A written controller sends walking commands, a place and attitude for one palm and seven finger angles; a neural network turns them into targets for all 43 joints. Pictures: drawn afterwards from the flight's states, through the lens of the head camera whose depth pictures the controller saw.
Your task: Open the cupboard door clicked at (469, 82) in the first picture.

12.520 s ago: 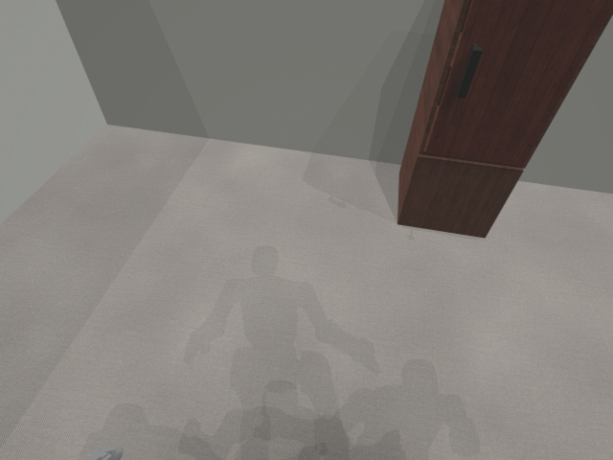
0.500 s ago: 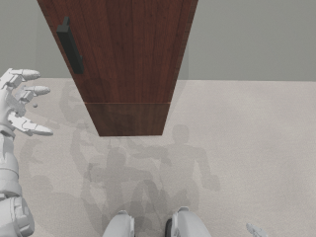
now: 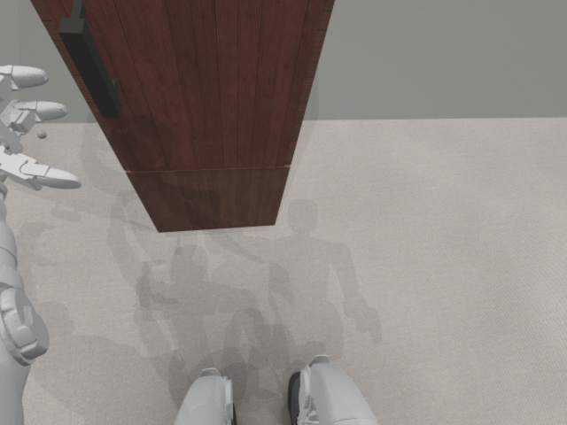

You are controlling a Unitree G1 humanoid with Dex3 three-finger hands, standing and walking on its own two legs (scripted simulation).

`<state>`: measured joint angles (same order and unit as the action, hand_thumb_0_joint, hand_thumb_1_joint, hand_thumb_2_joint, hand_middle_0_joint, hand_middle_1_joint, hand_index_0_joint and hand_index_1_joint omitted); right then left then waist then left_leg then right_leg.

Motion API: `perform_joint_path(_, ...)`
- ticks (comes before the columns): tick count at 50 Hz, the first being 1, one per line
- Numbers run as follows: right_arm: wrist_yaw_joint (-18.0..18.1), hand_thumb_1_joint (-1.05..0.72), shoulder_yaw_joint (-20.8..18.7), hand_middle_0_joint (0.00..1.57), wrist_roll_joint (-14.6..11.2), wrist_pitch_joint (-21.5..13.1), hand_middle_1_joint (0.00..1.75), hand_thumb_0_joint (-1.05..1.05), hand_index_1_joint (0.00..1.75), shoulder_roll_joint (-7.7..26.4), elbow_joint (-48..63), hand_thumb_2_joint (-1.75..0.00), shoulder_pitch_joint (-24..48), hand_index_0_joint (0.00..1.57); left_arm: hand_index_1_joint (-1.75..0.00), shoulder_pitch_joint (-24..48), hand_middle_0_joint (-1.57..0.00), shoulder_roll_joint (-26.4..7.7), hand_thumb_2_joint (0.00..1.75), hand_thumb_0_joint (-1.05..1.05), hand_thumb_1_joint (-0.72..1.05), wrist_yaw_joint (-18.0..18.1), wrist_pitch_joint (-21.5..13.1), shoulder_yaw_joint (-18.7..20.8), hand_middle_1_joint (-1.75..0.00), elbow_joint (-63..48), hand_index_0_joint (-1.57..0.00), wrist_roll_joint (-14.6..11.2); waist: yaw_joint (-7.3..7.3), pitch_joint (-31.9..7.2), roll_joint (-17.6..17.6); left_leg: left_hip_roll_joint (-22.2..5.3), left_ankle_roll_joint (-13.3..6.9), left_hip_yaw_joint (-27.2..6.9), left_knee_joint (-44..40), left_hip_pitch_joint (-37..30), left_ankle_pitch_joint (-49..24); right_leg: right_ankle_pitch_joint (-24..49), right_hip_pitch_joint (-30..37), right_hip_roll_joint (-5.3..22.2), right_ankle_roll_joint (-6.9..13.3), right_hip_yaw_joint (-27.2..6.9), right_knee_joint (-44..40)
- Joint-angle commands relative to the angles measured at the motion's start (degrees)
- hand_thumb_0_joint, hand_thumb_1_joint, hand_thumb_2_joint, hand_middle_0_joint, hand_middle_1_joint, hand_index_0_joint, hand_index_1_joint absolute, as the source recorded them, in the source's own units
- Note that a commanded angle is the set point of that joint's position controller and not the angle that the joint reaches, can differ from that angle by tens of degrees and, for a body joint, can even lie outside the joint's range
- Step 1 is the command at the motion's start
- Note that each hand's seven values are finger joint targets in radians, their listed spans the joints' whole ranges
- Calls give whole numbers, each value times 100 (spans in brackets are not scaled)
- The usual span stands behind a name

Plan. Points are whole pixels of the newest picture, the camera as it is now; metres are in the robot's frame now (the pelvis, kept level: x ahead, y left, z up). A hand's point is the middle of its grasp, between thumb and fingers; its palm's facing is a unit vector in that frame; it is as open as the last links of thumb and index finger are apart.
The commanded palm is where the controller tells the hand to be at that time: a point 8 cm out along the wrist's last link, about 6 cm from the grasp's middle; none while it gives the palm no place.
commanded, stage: move the hooked fingers beside the handle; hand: left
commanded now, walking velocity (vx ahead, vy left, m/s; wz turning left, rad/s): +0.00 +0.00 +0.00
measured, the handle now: (96, 62) +0.60 +0.25 +0.06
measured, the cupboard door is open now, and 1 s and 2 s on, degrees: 0 0 0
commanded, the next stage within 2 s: slide the fingers in behind the handle in 1.22 s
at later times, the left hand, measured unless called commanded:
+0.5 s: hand (41, 85) +0.55 +0.30 +0.06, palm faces +0.07 -1.00 -0.02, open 14.0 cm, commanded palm +0.54 +0.33 +0.06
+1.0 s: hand (45, 91) +0.54 +0.30 +0.06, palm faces +0.04 -1.00 -0.01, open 14.0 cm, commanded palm +0.54 +0.32 +0.06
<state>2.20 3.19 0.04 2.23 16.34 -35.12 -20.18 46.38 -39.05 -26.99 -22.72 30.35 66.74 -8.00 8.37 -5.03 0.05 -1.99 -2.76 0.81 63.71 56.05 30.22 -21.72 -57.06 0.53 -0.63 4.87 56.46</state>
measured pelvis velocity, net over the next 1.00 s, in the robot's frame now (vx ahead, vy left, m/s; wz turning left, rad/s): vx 0.02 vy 0.01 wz -0.03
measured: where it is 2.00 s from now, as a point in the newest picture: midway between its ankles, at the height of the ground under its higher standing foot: outside the picture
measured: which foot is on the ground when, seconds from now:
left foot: down 0.00-1.00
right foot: down 0.00-1.00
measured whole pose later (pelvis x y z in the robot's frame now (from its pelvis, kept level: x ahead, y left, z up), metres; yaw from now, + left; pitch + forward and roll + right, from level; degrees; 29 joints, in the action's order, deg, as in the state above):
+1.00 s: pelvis +0.02 +0.01 +0.00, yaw -2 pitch +28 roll -7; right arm -0.3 4.9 1.2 7.8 15.6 -32.2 -23.5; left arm 55.3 -48.0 -27.5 -16.7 32.5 69.0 -4.0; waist 12.7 -5.7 -1.4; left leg -3.2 -3.3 -0.6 65.3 62.0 32.0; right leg -21.7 -61.3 -1.0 -1.3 6.0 54.7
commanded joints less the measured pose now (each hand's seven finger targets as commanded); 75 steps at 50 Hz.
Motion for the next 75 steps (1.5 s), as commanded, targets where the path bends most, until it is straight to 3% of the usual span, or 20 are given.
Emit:
perform_joint_path(1, 103, -90, -421, 20, 63, -35, 30, 0, 30, 1195, 272, -90, -1046, 20, -120, 2458, -30, -2201, 30, 0, -50, 62, -385, 418, -120, -1110, -30, -15, 84, -2979, -1186, -60, 328, -643, -757, -2172, -3268, 1222, 982, -275, 178, -160, -270)
perform_joint_path(9, 99, -90, -275, 20, 57, 140, 30, 0, 30, 1226, 379, -90, -1130, 20, -120, 2876, -30, -2603, 30, 0, -50, 7, -92, 327, -120, -432, -30, 227, 330, -2565, -1132, -30, 130, -527, -628, -1358, -2631, 1250, 1019, -294, 156, -222, -259)
perform_joint_path(10, 112, -90, -269, 20, 71, 155, 30, 0, 30, 1258, 373, -90, -1168, 20, -120, 3057, -30, -2931, 30, 0, -50, 14, -101, 512, -120, -548, -30, 262, 297, -2753, -1186, -34, 124, -523, -578, -1297, -2666, 1321, 1136, -296, 142, -248, -223)
perform_joint_path(15, 106, -90, -231, 20, 88, 188, 30, 0, 30, 1289, 374, -90, -1301, 20, -120, 3457, -30, -3436, 30, 0, -50, -70, -114, 708, -120, -573, -30, 325, 378, -3231, -1482, -56, 111, -545, -393, -1301, -2884, 1519, 1170, -318, 145, -269, -106)
perform_joint_path(17, 81, -90, -189, 20, 76, 226, 30, 0, 30, 1290, 347, -90, -1322, 20, -120, 3521, -30, -3273, 30, 0, -50, -117, -20, 502, -120, -298, -30, 369, 497, -3020, -1519, -73, 101, -554, -343, -1267, -2832, 1399, 905, -329, 135, -245, -136)
perform_joint_path(20, 113, -90, -100, 20, 55, 274, 30, 0, 30, 1325, 354, -90, -1366, 20, -120, 3898, -30, -3548, 30, 0, -50, -186, 168, 456, -120, -68, -30, 468, 666, -2861, -1420, -76, 23, -540, -229, -905, -2612, 1362, 855, -346, 102, -263, -105)
perform_joint_path(25, 59, -90, -118, 20, 93, 359, 30, 0, 30, 1342, 428, -90, -1549, 20, -120, 3486, -30, -3715, 30, 0, -50, -276, 253, 616, -120, -255, -30, 532, 490, -3447, -1893, -137, 149, -679, -182, -1559, -3510, 1587, 645, -366, 150, -115, 32)
perform_joint_path(28, 8, -90, -148, 20, 106, 408, 30, 0, 30, 1335, 436, -90, -1572, 20, -120, 3459, -30, -3695, 30, 0, -50, -313, 285, 710, -120, -420, -30, 438, 517, -3500, -1774, -168, 137, -675, -138, -1573, -3627, 1697, 667, -386, 127, -113, 17)
perform_joint_path(30, -19, -90, -182, 20, 110, 425, 30, 0, 30, 1344, 466, -90, -1604, 20, -120, 3413, -30, -3884, 30, 0, -50, -300, 258, 914, -120, -709, -30, 416, 397, -3676, -1998, -187, 195, -727, -201, -1831, -3921, 1713, 681, -399, 143, -88, 21)
perform_joint_path(35, -120, -90, -238, 20, 124, 480, 30, 0, 30, 1296, 368, -90, -1664, 20, -120, 3447, -30, -3524, 30, 0, -50, -171, 200, 777, -120, -1162, -30, 417, 425, -3609, -2321, -275, 343, -871, -269, -2627, -4595, 1552, 190, -437, 151, 3, -99)
perform_joint_path(40, -147, -90, -268, 20, 136, 509, 30, 0, 30, 1268, 314, -90, -1701, 20, -120, 3090, -30, -3148, 30, 0, -50, -135, 286, 658, -120, -1038, -30, 348, 423, -3344, -2119, -286, 364, -902, -391, -2720, -4754, 1564, 236, -457, 154, 46, -233)
perform_joint_path(44, -160, -90, -293, 20, 139, 522, 30, 0, 30, 1215, 327, -90, -1705, 20, -120, 2967, -30, -2348, 30, 0, -50, -147, 364, 116, -120, -856, -30, 307, 526, -2834, -2083, -293, 384, -930, -484, -2788, -4746, 1426, -55, -455, 168, 101, -331)
perform_joint_path(52, -180, -90, -343, 20, 172, 496, 30, 0, 30, 1212, 391, -90, -1616, 20, -120, 2806, -30, -2621, 30, 0, -50, 127, 22, 497, -120, -947, -30, 262, 390, -2950, -1675, -234, 375, -798, -521, -2465, -4460, 1617, 521, -458, 184, 8, -315)
perform_joint_path(55, -153, -90, -339, 20, 181, 464, 30, 0, 30, 1233, 392, -90, -1579, 20, -120, 3006, -30, -3006, 30, 0, -50, 220, -44, 678, -120, -1002, -30, 385, 382, -2985, -1718, -202, 330, -740, -521, -2243, -4223, 1696, 744, -441, 185, -39, -262)
perform_joint_path(59, -149, -90, -338, 20, 176, 460, 30, 0, 30, 1223, 405, -90, -1537, 20, -120, 2888, -30, -2952, 30, 0, -50, 175, -147, 626, -120, -1139, -30, 399, 308, -3160, -2025, -212, 368, -760, -505, -2538, -4456, 1688, 683, -434, 211, -41, -238)
perform_joint_path(61, -154, -90, -328, 20, 150, 468, 30, 0, 30, 1210, 360, -90, -1511, 20, -120, 2966, -30, -2727, 30, 0, -50, 102, -144, 463, -120, -1046, -30, 341, 374, -3174, -1940, -216, 371, -768, -499, -2578, -4318, 1577, 574, -440, 180, -42, -286)
perform_joint_path(65, -77, -90, -304, 20, 114, 438, 30, 0, 30, 1261, 329, -90, -1476, 20, -120, 3065, -30, -2914, 30, 0, -50, -36, -18, 569, -120, -637, -30, 241, 484, -2933, -1394, -137, 168, -649, -508, -1816, -3416, 1613, 976, -430, 156, -117, -313)
perform_joint_path(70, -68, -90, -248, 20, 97, 455, 30, 0, 30, 1210, 323, -90, -1464, 20, -120, 3241, -30, -2655, 30, 0, -50, -94, 8, 218, -120, -725, -30, 304, 513, -2895, -1704, -133, 166, -624, -490, -1855, -3293, 1521, 745, -411, 155, -129, -283)
perform_joint_path(73, -56, -90, -258, 20, 98, 439, 30, 0, 30, 1224, 329, -90, -1437, 20, -120, 3213, -30, -2623, 30, 0, -50, -41, -20, 260, -120, -668, -30, 235, 530, -2876, -1475, -123, 145, -618, -478, -1705, -3019, 1389, 766, -410, 150, -143, -303)
perform_joint_path(75, -57, -90, -267, 20, 114, 418, 30, 0, 30, 1220, 308, -90, -1468, 20, -120, 3373, -30, -2706, 30, 0, -50, -17, -83, 363, -120, -821, -30, 206, 479, -3142, -1670, -129, 177, -656, -456, -1874, -3209, 1474, 782, -406, 173, -134, -229)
